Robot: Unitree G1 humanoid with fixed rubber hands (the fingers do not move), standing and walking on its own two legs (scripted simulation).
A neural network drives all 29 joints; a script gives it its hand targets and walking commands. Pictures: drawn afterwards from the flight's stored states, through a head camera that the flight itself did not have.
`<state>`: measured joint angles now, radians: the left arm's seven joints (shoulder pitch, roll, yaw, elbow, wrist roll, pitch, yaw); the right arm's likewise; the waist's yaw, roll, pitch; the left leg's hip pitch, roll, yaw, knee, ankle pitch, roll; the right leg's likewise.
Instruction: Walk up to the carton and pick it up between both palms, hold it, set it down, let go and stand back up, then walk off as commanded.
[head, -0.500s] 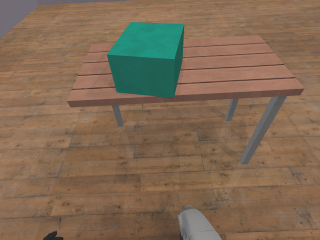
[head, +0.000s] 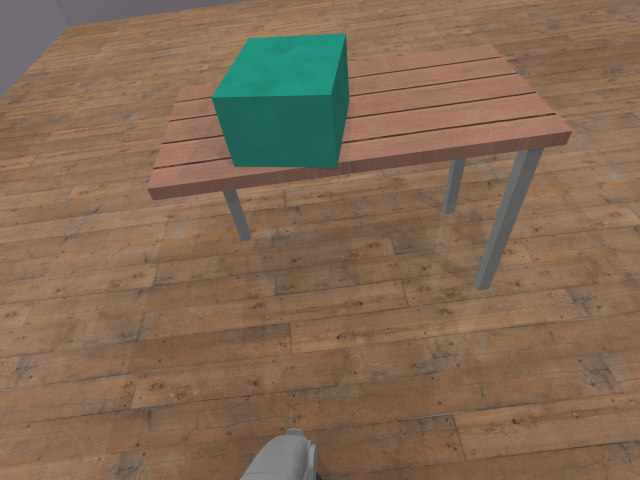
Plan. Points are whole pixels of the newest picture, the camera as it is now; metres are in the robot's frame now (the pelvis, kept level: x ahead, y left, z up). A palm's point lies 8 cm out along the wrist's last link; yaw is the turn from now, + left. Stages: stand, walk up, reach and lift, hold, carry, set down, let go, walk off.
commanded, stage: walk off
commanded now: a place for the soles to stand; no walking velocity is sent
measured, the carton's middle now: (290, 99) +0.94 +0.08 +0.00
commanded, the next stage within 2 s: stand in 1.30 s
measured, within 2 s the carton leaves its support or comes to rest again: neither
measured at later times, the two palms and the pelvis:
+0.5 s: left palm (18, 470) +0.18 +0.45 -0.10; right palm out of the picture +0.14 -0.20 -0.07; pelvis +0.12 +0.12 +0.00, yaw -1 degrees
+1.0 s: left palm (82, 418) +0.24 +0.37 -0.08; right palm (528, 394) +0.25 -0.26 -0.10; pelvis +0.16 +0.05 +0.00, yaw -1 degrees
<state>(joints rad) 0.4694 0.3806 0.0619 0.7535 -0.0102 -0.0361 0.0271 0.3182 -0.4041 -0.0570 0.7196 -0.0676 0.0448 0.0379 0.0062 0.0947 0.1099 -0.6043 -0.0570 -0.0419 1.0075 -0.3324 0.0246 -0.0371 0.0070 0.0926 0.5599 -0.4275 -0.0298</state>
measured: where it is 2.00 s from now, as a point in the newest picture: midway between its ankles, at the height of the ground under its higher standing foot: outside the picture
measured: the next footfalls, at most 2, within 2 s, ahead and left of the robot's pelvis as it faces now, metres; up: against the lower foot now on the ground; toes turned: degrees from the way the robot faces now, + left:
left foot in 0.22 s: +0.19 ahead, +0.17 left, +0.00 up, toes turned -3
right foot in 0.92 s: +0.22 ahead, -0.06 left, +0.00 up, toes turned +4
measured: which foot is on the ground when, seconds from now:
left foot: up 0.00-0.20, down 0.22-0.94, up 0.96-1.00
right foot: down 0.00-0.22, up 0.24-0.90, down 0.92-1.00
